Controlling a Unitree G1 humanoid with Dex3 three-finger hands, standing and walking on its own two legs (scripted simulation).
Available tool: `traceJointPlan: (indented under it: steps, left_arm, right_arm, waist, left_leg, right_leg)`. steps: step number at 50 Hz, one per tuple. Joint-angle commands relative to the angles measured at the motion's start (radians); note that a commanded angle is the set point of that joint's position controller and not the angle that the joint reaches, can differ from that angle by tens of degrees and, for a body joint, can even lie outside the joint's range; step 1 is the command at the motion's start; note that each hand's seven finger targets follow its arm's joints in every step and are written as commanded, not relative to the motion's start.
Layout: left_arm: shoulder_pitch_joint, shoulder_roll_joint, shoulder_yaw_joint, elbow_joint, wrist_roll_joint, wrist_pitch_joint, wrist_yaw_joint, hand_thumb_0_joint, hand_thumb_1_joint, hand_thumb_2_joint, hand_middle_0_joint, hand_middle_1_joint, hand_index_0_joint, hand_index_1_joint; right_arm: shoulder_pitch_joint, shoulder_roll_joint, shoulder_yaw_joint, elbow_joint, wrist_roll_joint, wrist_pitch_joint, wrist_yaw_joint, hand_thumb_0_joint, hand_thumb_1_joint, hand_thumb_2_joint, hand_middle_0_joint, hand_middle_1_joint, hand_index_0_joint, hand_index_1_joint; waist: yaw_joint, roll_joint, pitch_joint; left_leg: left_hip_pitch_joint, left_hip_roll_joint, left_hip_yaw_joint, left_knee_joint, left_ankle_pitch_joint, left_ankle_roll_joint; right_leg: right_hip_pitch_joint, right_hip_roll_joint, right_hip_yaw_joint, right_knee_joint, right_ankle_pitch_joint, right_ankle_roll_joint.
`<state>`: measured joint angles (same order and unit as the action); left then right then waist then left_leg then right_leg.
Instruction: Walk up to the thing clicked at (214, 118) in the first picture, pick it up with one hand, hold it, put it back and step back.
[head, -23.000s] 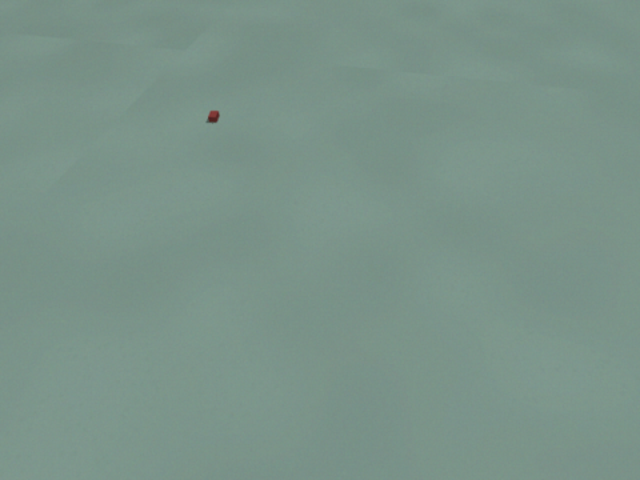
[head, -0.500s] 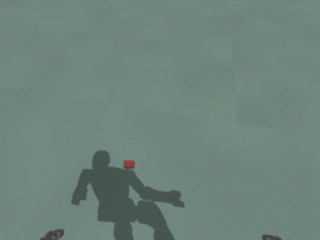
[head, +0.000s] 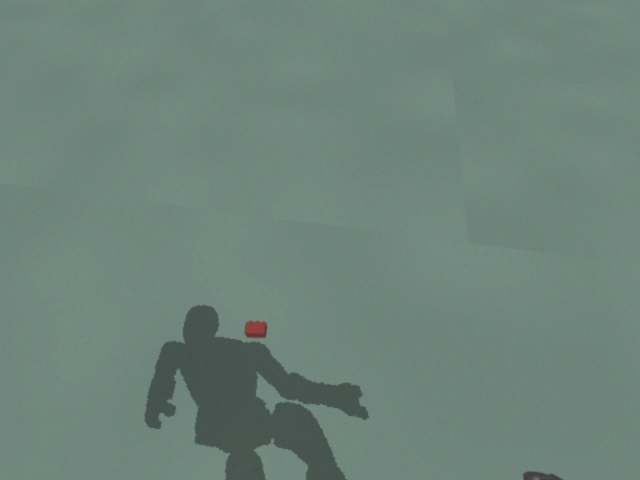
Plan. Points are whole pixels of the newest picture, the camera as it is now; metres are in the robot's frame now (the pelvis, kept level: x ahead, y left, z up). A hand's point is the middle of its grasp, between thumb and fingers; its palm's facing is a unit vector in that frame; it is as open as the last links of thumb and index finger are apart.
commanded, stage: stand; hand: left
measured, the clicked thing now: (256, 329) +0.70 +0.25 -0.77
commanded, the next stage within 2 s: walk up in 0.68 s
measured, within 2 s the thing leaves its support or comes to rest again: neither
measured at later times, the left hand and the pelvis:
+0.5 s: hand out of the picture +0.06 +0.25 -0.16, palm faces -0.04 -0.94 -0.34, open 7.4 cm; pelvis -0.01 -0.01 +0.00, yaw +0 degrees
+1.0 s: hand out of the picture +0.06 +0.33 -0.18, palm faces +0.03 -0.93 -0.37, open 7.4 cm; pelvis +0.06 +0.04 -0.02, yaw +2 degrees
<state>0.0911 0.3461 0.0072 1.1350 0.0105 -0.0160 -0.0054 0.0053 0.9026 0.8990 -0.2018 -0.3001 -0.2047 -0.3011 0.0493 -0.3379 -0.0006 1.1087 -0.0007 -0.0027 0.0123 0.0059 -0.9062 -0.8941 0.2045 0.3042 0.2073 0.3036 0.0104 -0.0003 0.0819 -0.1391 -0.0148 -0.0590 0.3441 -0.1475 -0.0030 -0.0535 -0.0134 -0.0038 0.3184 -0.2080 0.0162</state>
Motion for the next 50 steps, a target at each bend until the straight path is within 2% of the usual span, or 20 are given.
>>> traceJointPlan:
  steps: [1,12,17,22,26,33,34,35,36,37,38,39,41,42,44,46,47,48,49,50]
  left_arm:
    - [-0.038,0.216,0.035,-0.054,0.001,-0.02,0.013,0.0,0.9,0.9,-0.2,-0.3,-0.2,-0.3]
    - [-0.023,0.221,0.033,-0.053,-0.002,-0.022,0.009,0.0,0.9,0.9,-0.2,-0.3,-0.2,-0.3]
    - [-0.013,0.223,0.032,-0.055,-0.001,-0.017,0.007,0.0,0.9,0.9,-0.2,-0.3,-0.2,-0.3]
    - [-0.012,0.227,0.029,-0.067,-0.003,-0.024,0.009,0.0,0.9,0.9,-0.2,-0.3,-0.2,-0.3]
    - [-0.007,0.227,0.029,-0.064,-0.004,-0.019,0.008,0.0,0.9,0.9,-0.2,-0.3,-0.2,-0.3]
    - [-0.001,0.227,0.027,-0.067,-0.004,-0.019,0.008,0.0,0.9,0.9,-0.2,-0.3,-0.2,-0.3]
    - [0.072,0.293,0.087,-0.101,0.008,-0.027,-0.008,0.0,0.9,0.9,-0.2,-0.3,-0.2,-0.3]
    - [0.129,0.302,0.099,-0.091,0.018,-0.029,-0.012,0.0,0.9,0.9,-0.2,-0.3,-0.2,-0.3]
    - [0.17,0.311,0.113,-0.094,0.022,-0.031,-0.013,0.0,0.9,0.9,-0.2,-0.3,-0.2,-0.3]
    - [0.211,0.338,0.13,-0.098,0.025,-0.038,-0.007,0.0,0.9,0.9,-0.2,-0.3,-0.2,-0.3]
    - [0.206,0.347,0.14,-0.124,0.031,-0.049,-0.004,0.0,0.9,0.9,-0.2,-0.3,-0.2,-0.3]
    - [0.179,0.335,0.139,-0.14,0.026,-0.053,-0.004,0.0,0.9,0.9,-0.2,-0.3,-0.2,-0.3]
    - [0.116,0.318,0.136,-0.179,0.021,-0.055,-0.006,0.0,0.9,0.9,-0.2,-0.3,-0.2,-0.3]
    - [0.08,0.331,0.138,-0.206,0.027,-0.056,-0.012,0.0,0.9,0.9,-0.2,-0.3,-0.2,-0.3]
    - [0.049,0.319,0.13,-0.242,0.029,-0.056,-0.024,0.0,0.9,0.9,-0.2,-0.3,-0.2,-0.3]
    - [0.051,0.3,0.121,-0.254,0.018,-0.045,-0.029,0.0,0.9,0.9,-0.2,-0.3,-0.2,-0.3]
    - [0.094,0.267,0.11,-0.26,0.018,-0.041,-0.031,0.0,0.9,0.9,-0.2,-0.3,-0.2,-0.3]
    - [0.167,0.217,0.092,-0.263,0.01,-0.037,-0.033,0.0,0.9,0.9,-0.2,-0.3,-0.2,-0.3]
    - [0.183,0.162,0.081,-0.285,-0.003,-0.036,-0.031,0.0,0.9,0.9,-0.2,-0.3,-0.2,-0.3]
    - [0.144,0.274,0.103,-0.278,0.007,-0.03,-0.018,0.0,0.9,0.9,-0.2,-0.3,-0.2,-0.3]
  right_arm:
    - [-0.049,-0.226,-0.048,-0.05,-0.005,-0.029,-0.016,0.0,-0.9,-0.9,0.2,0.3,0.2,0.3]
    - [-0.008,-0.217,-0.04,-0.027,-0.007,-0.033,-0.012,0.0,-0.9,-0.9,0.2,0.3,0.2,0.3]
    - [0.021,-0.229,-0.041,-0.02,-0.008,-0.028,-0.012,0.0,-0.9,-0.9,0.2,0.3,0.2,0.3]
    - [0.028,-0.226,-0.038,-0.023,-0.008,-0.029,-0.012,0.0,-0.9,-0.9,0.2,0.3,0.2,0.3]
    - [0.034,-0.228,-0.035,-0.018,-0.008,-0.027,-0.013,0.0,-0.9,-0.9,0.2,0.3,0.2,0.3]
    - [0.037,-0.226,-0.031,-0.021,-0.007,-0.027,-0.013,0.0,-0.9,-0.9,0.2,0.3,0.2,0.3]
    - [0.098,-0.287,-0.082,-0.064,-0.022,-0.033,0.011,0.0,-0.9,-0.9,0.2,0.3,0.2,0.3]
    - [0.086,-0.296,-0.089,-0.078,-0.03,-0.029,0.02,0.0,-0.9,-0.9,0.2,0.3,0.2,0.3]
    - [0.017,-0.271,-0.088,-0.119,-0.033,-0.026,0.024,0.0,-0.9,-0.9,0.2,0.3,0.2,0.3]
    - [-0.034,-0.229,-0.086,-0.154,-0.033,-0.024,0.027,0.0,-0.9,-0.9,0.2,0.3,0.2,0.3]
    - [-0.042,-0.222,-0.089,-0.167,-0.043,-0.031,0.024,0.0,-0.9,-0.9,0.2,0.3,0.2,0.3]
    - [-0.006,-0.25,-0.102,-0.162,-0.039,-0.035,0.024,0.0,-0.9,-0.9,0.2,0.3,0.2,0.3]
    - [0.076,-0.251,-0.113,-0.164,-0.034,-0.035,0.039,0.0,-0.9,-0.9,0.2,0.3,0.2,0.3]
    - [0.096,-0.241,-0.114,-0.174,-0.033,-0.038,0.048,0.0,-0.9,-0.9,0.2,0.3,0.2,0.3]
    - [0.126,-0.234,-0.122,-0.18,-0.036,-0.045,0.058,0.0,-0.9,-0.9,0.2,0.3,0.2,0.3]
    - [0.215,-0.219,-0.135,-0.165,-0.04,-0.052,0.054,0.0,-0.9,-0.9,0.2,0.3,0.2,0.3]
    - [0.289,-0.245,-0.151,-0.144,-0.045,-0.058,0.044,0.0,-0.9,-0.9,0.2,0.3,0.2,0.3]
    - [0.375,-0.302,-0.174,-0.138,-0.049,-0.064,0.031,0.0,-0.9,-0.9,0.2,0.3,0.2,0.3]
    - [0.421,-0.412,-0.188,-0.158,-0.061,-0.071,0.026,0.0,-0.9,-0.9,0.2,0.3,0.2,0.3]
    - [0.338,-0.437,-0.192,-0.198,-0.027,-0.071,0.028,0.0,-0.9,-0.9,0.2,0.3,0.2,0.3]
  waist:
    - [-0.005,0.023,-0.101]
    - [-0.008,-0.009,-0.088]
    - [-0.016,0.006,-0.059]
    - [-0.016,0.002,-0.11]
    - [-0.017,0.003,-0.064]
    - [-0.015,0.005,-0.07]
    - [-0.003,0.012,-0.171]
    - [0.028,0.022,-0.114]
    - [0.067,-0.02,-0.023]
    - [0.102,-0.154,0.04]
    - [0.105,-0.135,0.088]
    - [0.079,-0.072,0.087]
    - [0.019,-0.075,0.019]
    - [0.006,-0.145,0.03]
    - [-0.018,-0.181,0.038]
    - [-0.067,-0.127,0.009]
    - [-0.093,-0.044,-0.045]
    - [-0.117,0.143,-0.111]
    - [-0.127,0.36,-0.103]
    - [-0.112,0.181,-0.078]
  left_leg:
    - [0.021,0.118,-0.089,-0.062,0.079,0.021]
    - [0.005,0.12,-0.092,-0.071,0.062,0.018]
    - [-0.02,0.112,-0.096,-0.081,-0.047,0.014]
    - [0.011,0.121,-0.086,-0.054,0.074,0.02]
    - [-0.007,0.116,-0.089,-0.067,-0.013,0.016]
    - [-0.011,0.12,-0.09,-0.067,0.014,0.019]
    - [-0.03,0.07,-0.089,0.005,-0.412,0.079]
    - [-0.182,0.064,-0.092,0.032,-0.55,0.079]
    - [-0.369,0.036,-0.049,0.114,-0.502,0.062]
    - [-0.523,-0.002,0.031,0.318,-0.323,0.039]
    - [-0.593,0.049,-0.012,0.411,-0.273,0.025]
    - [-0.569,0.07,-0.052,0.463,-0.255,0.021]
    - [-0.469,0.083,-0.023,0.444,-0.248,0.013]
    - [-0.375,0.107,-0.001,0.381,-0.251,0.011]
    - [-0.214,0.103,0.04,0.286,-0.207,0.013]
    - [-0.021,0.047,0.112,0.143,-0.032,0.006]
    - [0.149,0.012,0.133,0.126,-0.036,0.013]
    - [0.272,0.072,0.022,0.049,-0.205,0.055]
    - [0.264,0.352,-0.535,-0.147,-0.485,0.165]
    - [0.097,0.427,-0.641,-0.197,-0.631,0.258]
  right_leg:
    - [-0.02,-0.115,0.079,-0.068,0.055,-0.03]
    - [-0.043,-0.118,0.093,-0.075,0.037,-0.034]
    - [-0.088,-0.107,0.097,-0.09,-0.074,-0.035]
    - [-0.05,-0.118,0.102,-0.072,0.054,-0.035]
    - [-0.096,-0.109,0.104,-0.082,-0.046,-0.037]
    - [-0.081,-0.109,0.102,-0.069,-0.015,-0.039]
    - [-0.004,-0.058,0.086,-0.011,-0.376,-0.083]
    - [0.024,-0.09,0.148,-0.015,-0.518,-0.109]
    - [0.083,-0.141,0.227,-0.066,-0.57,-0.142]
    - [0.165,-0.267,0.375,-0.187,-0.564,-0.194]
    - [0.168,-0.363,0.429,-0.215,-0.39,-0.244]
    - [0.136,-0.365,0.414,-0.204,-0.307,-0.262]
    - [0.1,-0.283,0.278,-0.199,-0.318,-0.228]
    - [0.015,-0.283,0.232,-0.188,-0.308,-0.226]
    - [-0.108,-0.237,0.142,-0.135,-0.185,-0.206]
    - [-0.211,-0.179,0.039,0.047,-0.066,-0.167]
    - [-0.285,-0.136,0.0,0.217,0.036,-0.144]
    - [-0.374,-0.054,-0.061,0.484,-0.02,-0.109]
    - [-0.591,0.118,-0.005,0.72,-0.382,-0.069]
    - [-0.515,0.025,0.153,0.786,-0.403,-0.087]
